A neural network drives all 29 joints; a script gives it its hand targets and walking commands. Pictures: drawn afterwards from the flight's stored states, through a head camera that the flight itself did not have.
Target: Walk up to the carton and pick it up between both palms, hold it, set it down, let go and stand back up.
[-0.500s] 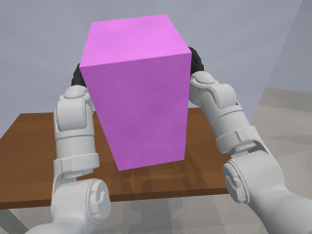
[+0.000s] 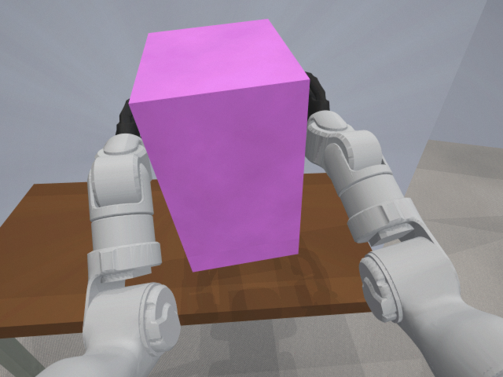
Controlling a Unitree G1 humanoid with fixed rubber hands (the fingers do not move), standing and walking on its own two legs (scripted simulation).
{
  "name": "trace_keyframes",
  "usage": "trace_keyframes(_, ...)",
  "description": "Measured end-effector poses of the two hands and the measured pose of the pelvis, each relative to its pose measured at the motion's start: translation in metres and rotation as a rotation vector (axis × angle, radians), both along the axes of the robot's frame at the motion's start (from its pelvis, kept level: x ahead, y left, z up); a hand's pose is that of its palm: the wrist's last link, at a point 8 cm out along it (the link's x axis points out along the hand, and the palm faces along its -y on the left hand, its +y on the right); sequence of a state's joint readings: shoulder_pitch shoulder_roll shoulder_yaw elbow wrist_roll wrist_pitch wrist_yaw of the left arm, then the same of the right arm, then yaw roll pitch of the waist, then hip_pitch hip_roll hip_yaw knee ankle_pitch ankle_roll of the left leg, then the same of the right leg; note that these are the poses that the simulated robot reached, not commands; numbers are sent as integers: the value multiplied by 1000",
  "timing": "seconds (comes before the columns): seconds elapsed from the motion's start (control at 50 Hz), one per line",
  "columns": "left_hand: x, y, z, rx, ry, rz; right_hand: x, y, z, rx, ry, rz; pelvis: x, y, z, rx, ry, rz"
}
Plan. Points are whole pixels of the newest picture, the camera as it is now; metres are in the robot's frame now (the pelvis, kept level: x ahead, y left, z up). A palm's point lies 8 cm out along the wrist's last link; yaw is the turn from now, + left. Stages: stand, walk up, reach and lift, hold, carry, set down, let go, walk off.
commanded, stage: hold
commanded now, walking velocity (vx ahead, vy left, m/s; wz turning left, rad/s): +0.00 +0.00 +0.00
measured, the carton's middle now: (228, 151) +0.38 +0.01 +0.23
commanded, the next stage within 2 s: none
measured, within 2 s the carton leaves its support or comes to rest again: neither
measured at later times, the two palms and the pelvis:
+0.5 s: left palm (131, 146) +0.37 +0.14 +0.25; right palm (316, 124) +0.37 -0.12 +0.27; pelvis +0.00 +0.00 +0.00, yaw +0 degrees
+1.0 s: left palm (131, 146) +0.37 +0.14 +0.25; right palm (316, 123) +0.37 -0.12 +0.27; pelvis +0.00 +0.00 +0.00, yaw +0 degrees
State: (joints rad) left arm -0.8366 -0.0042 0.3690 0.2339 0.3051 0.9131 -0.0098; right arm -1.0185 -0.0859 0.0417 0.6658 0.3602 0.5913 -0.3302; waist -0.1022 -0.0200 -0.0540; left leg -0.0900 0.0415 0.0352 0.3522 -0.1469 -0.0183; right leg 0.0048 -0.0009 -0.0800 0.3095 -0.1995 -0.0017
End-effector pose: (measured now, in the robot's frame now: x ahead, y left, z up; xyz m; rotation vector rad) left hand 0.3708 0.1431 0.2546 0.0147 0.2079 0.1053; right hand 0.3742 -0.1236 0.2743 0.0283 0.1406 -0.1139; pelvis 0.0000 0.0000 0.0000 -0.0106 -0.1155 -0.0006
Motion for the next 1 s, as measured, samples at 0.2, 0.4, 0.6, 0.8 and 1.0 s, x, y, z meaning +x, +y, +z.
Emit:
trace_keyframes(0.2, 2, 0, -3, 0, 4, -2, 2, 0, -6, -15, 5, 2, 1, -2, 0, -2, 4, 7)
trace_keyframes(0.4, -2, -1, -2, 4, -9, -4, -3, -1, -4, -7, -7, 0, 2, 0, 0, -3, -7, 6)
trace_keyframes(0.6, -1, 0, 0, 2, 3, -1, -1, 0, -3, -6, 6, 2, -1, -1, 0, 0, 1, 4)
trace_keyframes(0.8, 3, 0, 0, 5, 5, -7, 1, -1, -3, -13, 9, -2, 0, -2, 0, 0, 5, 8)
trace_keyframes(1.0, 0, 0, -1, 1, -4, -3, -1, 0, -1, -7, 1, -1, 1, -1, 0, -3, 2, 5)
